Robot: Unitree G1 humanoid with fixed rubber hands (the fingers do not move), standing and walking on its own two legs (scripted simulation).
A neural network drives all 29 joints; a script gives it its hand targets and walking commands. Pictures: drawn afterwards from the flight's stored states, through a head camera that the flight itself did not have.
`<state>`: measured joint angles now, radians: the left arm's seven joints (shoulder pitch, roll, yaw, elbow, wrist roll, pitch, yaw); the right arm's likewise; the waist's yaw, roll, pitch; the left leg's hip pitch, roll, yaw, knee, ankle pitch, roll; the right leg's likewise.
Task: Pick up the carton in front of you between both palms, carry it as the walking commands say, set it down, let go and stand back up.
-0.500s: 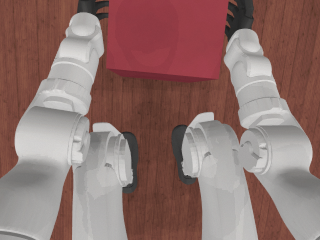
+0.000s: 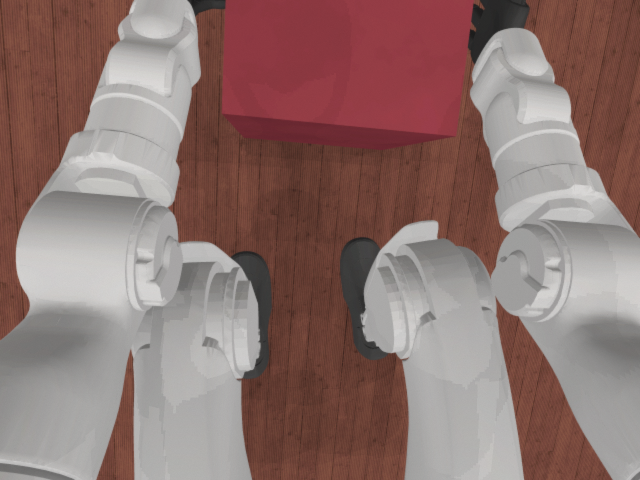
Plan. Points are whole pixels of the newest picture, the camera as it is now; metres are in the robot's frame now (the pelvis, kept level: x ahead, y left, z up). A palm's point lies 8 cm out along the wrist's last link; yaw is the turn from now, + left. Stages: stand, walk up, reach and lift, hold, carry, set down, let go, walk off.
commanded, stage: set down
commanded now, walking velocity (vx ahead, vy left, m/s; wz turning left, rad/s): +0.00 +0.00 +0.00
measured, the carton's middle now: (332, 48) +0.52 -0.04 -0.23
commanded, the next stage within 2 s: let go in 1.60 s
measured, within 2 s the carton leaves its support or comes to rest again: neither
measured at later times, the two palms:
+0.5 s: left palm (125, 20) +0.54 +0.17 -0.18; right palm (498, 65) +0.49 -0.21 -0.17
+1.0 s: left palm out of the picture +0.56 +0.16 -0.02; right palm out of the picture +0.50 -0.22 -0.02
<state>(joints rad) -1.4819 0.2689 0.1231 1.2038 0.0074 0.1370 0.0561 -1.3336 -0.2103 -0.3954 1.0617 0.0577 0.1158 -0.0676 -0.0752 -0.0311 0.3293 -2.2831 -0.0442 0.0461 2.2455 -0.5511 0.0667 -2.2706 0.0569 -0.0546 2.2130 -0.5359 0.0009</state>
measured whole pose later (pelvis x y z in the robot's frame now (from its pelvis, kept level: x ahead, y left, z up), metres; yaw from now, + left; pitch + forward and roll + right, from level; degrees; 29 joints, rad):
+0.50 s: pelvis +0.00 +0.00 +0.00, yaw +0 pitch +33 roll -3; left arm -1.40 0.42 -0.02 1.17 -0.18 0.05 0.08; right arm -1.28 -0.27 -0.26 1.13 0.19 0.00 -0.11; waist -0.08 -0.02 0.39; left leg -2.26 -0.05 0.04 2.25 -0.57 0.06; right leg -2.25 0.05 -0.06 2.22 -0.56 0.00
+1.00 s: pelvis +0.02 -0.01 +0.10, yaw +1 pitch +43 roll -1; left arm -1.23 0.38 0.14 1.03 -0.08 0.11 0.03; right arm -1.05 -0.18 -0.25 0.82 0.14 0.10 -0.14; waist -0.10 0.01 0.04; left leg -2.11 -0.05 0.02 1.93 -0.56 0.03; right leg -2.11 0.07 -0.03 1.91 -0.54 -0.02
